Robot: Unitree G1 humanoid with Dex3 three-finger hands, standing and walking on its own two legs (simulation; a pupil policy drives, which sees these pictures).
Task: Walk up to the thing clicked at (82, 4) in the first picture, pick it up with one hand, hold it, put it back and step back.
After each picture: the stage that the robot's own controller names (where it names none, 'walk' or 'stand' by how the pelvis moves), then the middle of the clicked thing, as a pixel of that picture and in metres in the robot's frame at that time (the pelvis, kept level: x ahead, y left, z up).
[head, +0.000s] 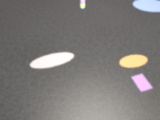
stand; (82, 4) +2.28 -0.03 -0.72
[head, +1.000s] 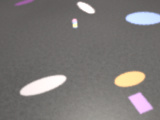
walk; (74, 23) +2.13 +0.22 -0.70
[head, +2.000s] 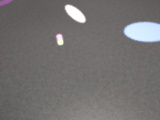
walk; (59, 39) +1.46 +0.38 -0.71
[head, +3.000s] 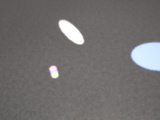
walk; (54, 72) +0.94 +0.34 -0.72
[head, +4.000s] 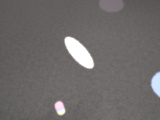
walk; (60, 108) +0.57 +0.25 -0.71
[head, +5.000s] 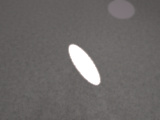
walk; out of the picture +0.34 +0.19 -0.70
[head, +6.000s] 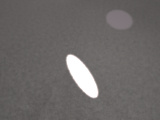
stand; out of the picture +0.27 +0.18 -0.72
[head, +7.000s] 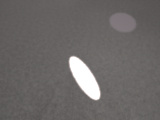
stand; out of the picture +0.27 +0.17 -0.72
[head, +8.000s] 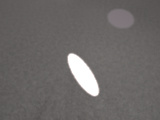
stand; out of the picture +0.29 +0.19 -0.73
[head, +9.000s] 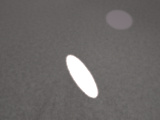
stand; out of the picture +0.27 +0.19 -0.73
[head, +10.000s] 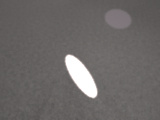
stand; out of the picture +0.26 +0.19 -0.73
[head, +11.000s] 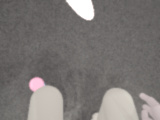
go down; (37, 85) +0.34 +0.20 -0.39
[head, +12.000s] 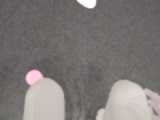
go down; (36, 79) +0.35 +0.21 -0.31
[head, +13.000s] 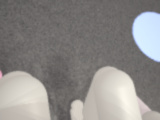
close in; out of the picture +0.34 +0.23 -0.22
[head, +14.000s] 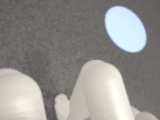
close; out of the picture +0.35 +0.24 -0.21
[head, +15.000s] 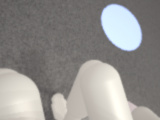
close; out of the picture +0.35 +0.25 -0.21
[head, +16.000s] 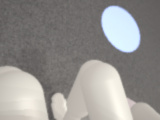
lift; out of the picture +0.34 +0.25 -0.22
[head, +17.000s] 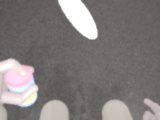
lift; (22, 86) +0.31 +0.19 +0.00
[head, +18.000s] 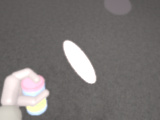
hold; (35, 95) +0.30 +0.17 +0.01
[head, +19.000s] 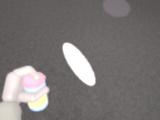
hold; (36, 91) +0.31 +0.17 +0.01
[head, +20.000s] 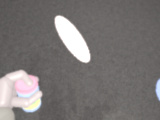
crouch; (29, 94) +0.31 +0.18 -0.06
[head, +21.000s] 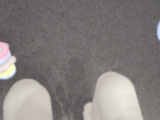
lower; (1, 61) +0.40 +0.23 -0.13
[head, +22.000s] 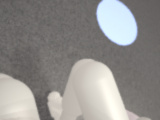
lower; out of the picture +0.39 +0.27 -0.22
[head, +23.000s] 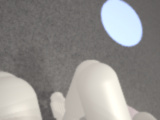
lower; out of the picture +0.38 +0.27 -0.22
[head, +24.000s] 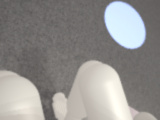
lower; out of the picture +0.37 +0.26 -0.22
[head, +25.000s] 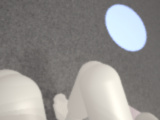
lower; out of the picture +0.36 +0.25 -0.22
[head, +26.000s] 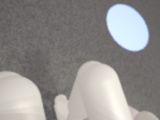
open; out of the picture +0.36 +0.23 -0.22
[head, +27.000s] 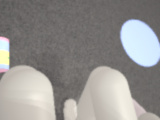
stand; out of the picture +0.42 +0.21 -0.26
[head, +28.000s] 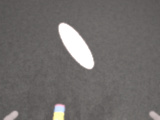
stand; (58, 114) +0.38 +0.13 -0.61
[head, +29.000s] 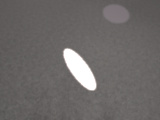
stand; out of the picture +0.38 +0.11 -0.69
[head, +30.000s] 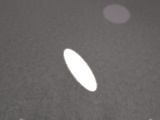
stand; out of the picture +0.37 +0.11 -0.69
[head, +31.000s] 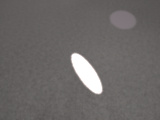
stand; out of the picture +0.40 +0.09 -0.74
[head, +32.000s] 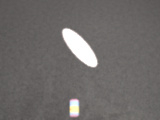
walk; (74, 108) +0.45 +0.07 -0.72
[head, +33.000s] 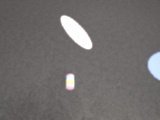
walk; (70, 81) +0.68 +0.08 -0.72
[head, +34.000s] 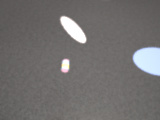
stand; (65, 65) +0.99 +0.13 -0.73
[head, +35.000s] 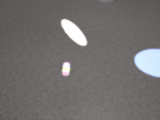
stand; (66, 69) +0.98 +0.14 -0.74
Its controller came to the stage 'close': yes
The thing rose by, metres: 0.73
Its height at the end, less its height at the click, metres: -0.02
